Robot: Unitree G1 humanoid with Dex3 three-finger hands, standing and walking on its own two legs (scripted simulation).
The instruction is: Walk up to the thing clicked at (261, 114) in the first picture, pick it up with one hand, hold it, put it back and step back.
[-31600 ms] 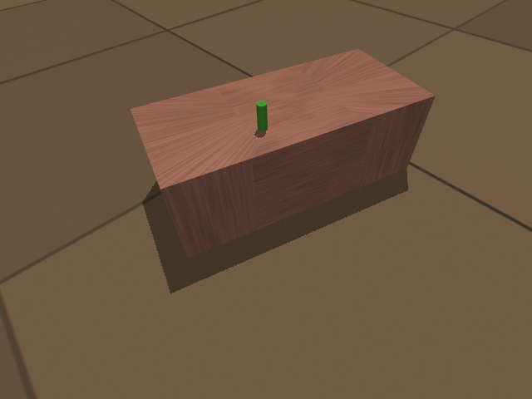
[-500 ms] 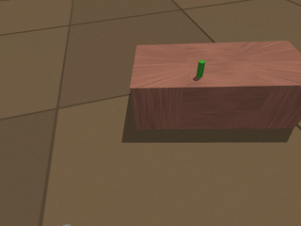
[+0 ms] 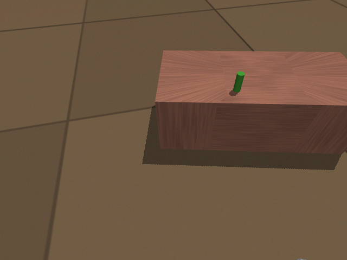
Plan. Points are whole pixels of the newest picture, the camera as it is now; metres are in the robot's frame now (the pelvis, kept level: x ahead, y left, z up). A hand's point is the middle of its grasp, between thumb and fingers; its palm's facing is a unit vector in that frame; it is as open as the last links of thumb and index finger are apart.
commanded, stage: step back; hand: right
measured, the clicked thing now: (238, 82) +1.08 -0.29 -0.26
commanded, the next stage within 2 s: stand in 0.10 s
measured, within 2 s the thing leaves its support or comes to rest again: neither
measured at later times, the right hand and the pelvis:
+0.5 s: hand out of the picture +0.06 -0.26 -0.14, palm faces -0.01 +0.95 -0.33, open 7.4 cm; pelvis -0.02 -0.01 +0.01, yaw +0 degrees
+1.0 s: hand out of the picture +0.05 -0.27 -0.15, palm faces -0.02 +0.95 -0.32, open 7.4 cm; pelvis -0.01 -0.02 +0.01, yaw -1 degrees
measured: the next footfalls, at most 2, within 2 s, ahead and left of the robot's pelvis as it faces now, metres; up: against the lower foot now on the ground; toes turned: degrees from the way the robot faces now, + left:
none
